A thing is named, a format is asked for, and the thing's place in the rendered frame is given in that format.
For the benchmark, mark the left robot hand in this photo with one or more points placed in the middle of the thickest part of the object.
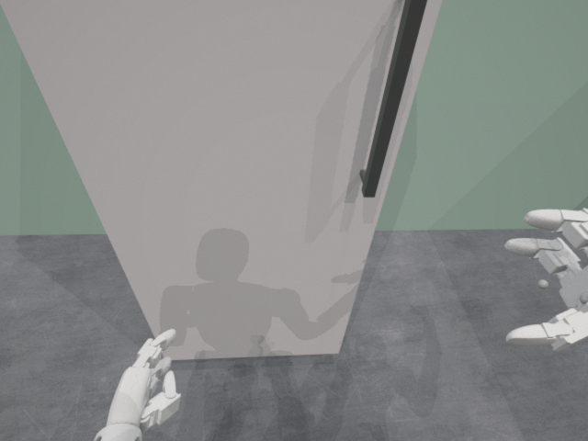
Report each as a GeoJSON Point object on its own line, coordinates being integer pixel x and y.
{"type": "Point", "coordinates": [138, 384]}

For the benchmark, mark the right robot hand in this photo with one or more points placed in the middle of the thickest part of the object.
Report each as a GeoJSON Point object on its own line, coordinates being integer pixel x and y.
{"type": "Point", "coordinates": [571, 326]}

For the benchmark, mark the fridge door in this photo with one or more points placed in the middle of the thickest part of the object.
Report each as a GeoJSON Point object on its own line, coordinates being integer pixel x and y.
{"type": "Point", "coordinates": [221, 143]}

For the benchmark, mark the handle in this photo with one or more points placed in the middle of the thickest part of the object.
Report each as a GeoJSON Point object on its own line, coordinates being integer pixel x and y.
{"type": "Point", "coordinates": [411, 19]}

